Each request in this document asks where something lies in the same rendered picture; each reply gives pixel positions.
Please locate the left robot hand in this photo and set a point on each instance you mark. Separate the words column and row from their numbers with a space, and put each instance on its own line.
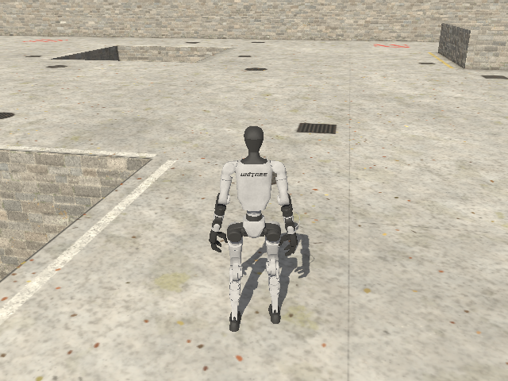
column 214, row 242

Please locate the right robot hand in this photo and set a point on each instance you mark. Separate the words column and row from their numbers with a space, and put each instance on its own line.
column 292, row 245

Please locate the robot left forearm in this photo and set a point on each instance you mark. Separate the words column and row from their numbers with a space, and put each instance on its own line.
column 218, row 215

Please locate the robot left thigh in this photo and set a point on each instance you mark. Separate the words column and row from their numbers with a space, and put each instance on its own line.
column 235, row 242

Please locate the robot right foot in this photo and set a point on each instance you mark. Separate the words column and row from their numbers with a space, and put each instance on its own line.
column 275, row 318

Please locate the robot right forearm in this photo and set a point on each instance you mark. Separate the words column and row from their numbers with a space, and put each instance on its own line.
column 288, row 217

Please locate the right robot upper arm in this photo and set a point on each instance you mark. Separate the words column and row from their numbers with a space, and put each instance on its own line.
column 282, row 184

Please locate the left robot upper arm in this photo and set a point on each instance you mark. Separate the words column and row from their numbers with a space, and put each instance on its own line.
column 225, row 182

